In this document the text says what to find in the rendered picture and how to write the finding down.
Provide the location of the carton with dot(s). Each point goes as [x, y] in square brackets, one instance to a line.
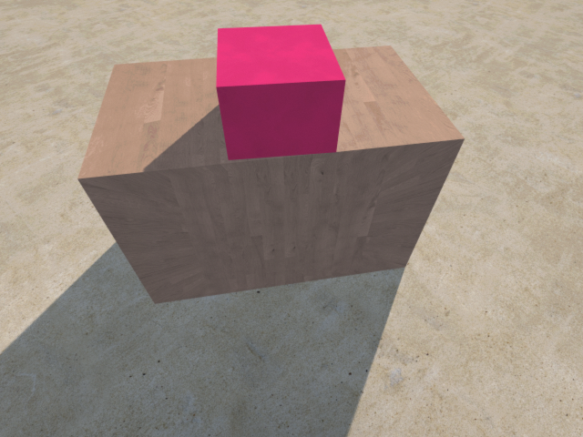
[280, 90]

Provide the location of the pedestal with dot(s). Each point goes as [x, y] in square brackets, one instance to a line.
[193, 224]

